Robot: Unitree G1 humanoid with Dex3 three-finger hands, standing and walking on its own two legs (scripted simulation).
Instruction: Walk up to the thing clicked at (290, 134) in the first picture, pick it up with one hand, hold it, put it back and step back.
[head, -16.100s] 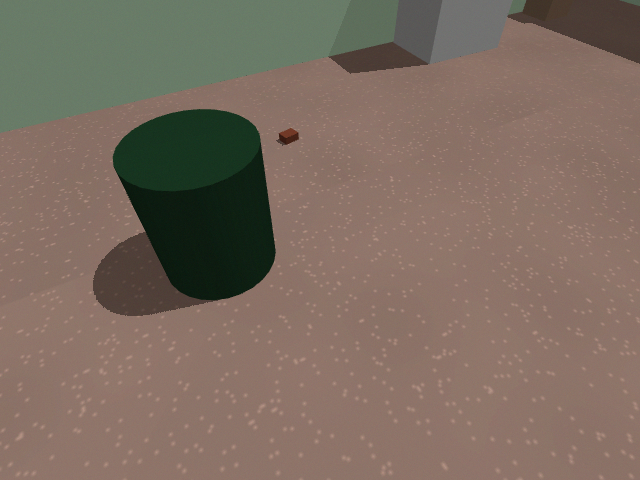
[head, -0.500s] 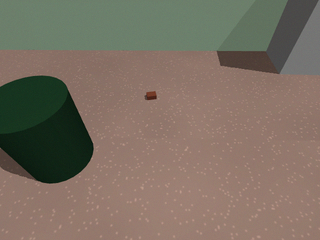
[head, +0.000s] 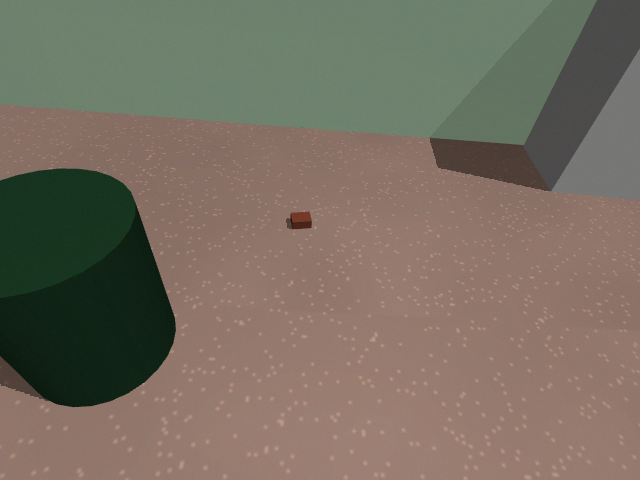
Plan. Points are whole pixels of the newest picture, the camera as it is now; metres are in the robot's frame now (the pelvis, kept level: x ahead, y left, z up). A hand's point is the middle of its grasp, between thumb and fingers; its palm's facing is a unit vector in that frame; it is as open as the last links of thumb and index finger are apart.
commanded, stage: walk up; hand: left
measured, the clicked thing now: (301, 220) +1.39 +0.06 -0.74
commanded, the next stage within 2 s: none
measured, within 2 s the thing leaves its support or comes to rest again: neither
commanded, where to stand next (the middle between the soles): +0.97 -0.11 m, yaw -2 degrees
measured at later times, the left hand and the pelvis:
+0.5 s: hand (209, 338) +0.38 +0.19 -0.11, palm faces -0.06 -0.93 -0.37, open 7.4 cm; pelvis +0.24 -0.06 +0.00, yaw -3 degrees
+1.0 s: hand (213, 278) +0.54 +0.22 -0.15, palm faces -0.10 -0.94 -0.32, open 7.4 cm; pelvis +0.48 -0.04 +0.00, yaw -3 degrees
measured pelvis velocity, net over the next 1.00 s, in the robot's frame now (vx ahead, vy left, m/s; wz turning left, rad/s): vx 0.48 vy -0.04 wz -0.05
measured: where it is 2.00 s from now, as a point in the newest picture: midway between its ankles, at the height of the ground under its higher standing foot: (341, 321)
